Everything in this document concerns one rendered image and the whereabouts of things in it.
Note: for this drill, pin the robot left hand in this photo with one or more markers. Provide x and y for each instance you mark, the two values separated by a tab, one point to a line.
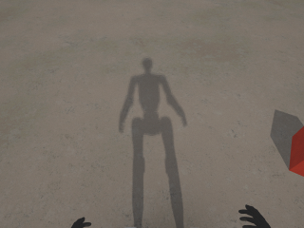
80	223

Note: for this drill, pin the robot right hand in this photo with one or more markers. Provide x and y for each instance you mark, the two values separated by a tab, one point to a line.
256	219

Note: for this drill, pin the carton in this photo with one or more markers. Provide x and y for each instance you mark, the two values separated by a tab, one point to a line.
297	153

